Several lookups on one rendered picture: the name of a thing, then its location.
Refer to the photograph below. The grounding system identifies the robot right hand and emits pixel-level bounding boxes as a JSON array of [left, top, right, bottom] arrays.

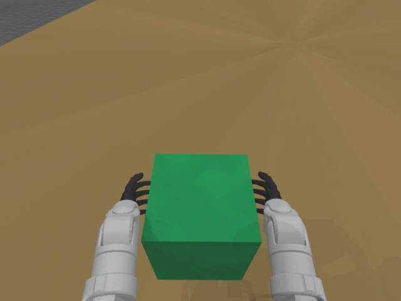
[[252, 172, 281, 214]]

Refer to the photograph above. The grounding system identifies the robot right forearm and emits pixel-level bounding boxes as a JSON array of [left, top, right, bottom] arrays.
[[263, 199, 327, 301]]

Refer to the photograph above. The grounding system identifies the robot left forearm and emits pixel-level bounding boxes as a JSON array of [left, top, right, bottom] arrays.
[[81, 199, 140, 301]]

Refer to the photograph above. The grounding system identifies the robot left hand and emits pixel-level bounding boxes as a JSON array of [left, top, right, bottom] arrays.
[[120, 172, 151, 215]]

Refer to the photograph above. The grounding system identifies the carton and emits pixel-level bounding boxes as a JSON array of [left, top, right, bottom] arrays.
[[141, 154, 262, 280]]

